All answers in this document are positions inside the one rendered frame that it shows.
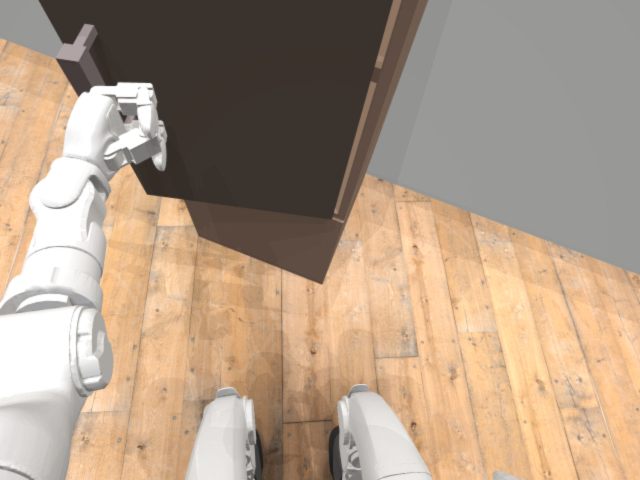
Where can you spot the left robot upper arm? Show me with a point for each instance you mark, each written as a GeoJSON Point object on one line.
{"type": "Point", "coordinates": [50, 361]}

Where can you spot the cupboard door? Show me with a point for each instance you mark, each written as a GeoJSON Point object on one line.
{"type": "Point", "coordinates": [260, 99]}

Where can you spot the left robot hand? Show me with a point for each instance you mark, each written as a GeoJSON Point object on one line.
{"type": "Point", "coordinates": [95, 131]}

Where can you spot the handle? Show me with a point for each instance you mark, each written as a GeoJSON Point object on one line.
{"type": "Point", "coordinates": [78, 65]}

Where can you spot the right robot thigh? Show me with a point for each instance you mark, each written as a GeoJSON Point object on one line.
{"type": "Point", "coordinates": [385, 449]}

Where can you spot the robot left forearm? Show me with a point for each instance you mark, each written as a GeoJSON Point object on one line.
{"type": "Point", "coordinates": [65, 260]}

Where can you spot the robot thigh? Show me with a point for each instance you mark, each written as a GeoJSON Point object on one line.
{"type": "Point", "coordinates": [226, 431]}
{"type": "Point", "coordinates": [385, 449]}

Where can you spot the left robot thigh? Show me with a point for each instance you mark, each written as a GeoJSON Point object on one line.
{"type": "Point", "coordinates": [226, 431]}

